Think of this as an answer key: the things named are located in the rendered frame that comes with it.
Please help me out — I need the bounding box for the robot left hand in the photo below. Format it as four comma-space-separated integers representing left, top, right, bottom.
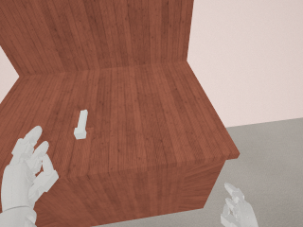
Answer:
1, 126, 59, 212

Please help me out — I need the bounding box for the tap lever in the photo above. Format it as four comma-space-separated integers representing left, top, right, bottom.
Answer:
74, 110, 88, 140

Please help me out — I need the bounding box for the left robot forearm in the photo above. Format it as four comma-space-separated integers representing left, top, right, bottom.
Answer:
0, 205, 37, 227

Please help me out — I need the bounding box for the robot right hand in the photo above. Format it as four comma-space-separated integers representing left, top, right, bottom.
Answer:
221, 183, 258, 227

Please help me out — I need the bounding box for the counter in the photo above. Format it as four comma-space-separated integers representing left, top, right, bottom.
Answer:
0, 0, 240, 227

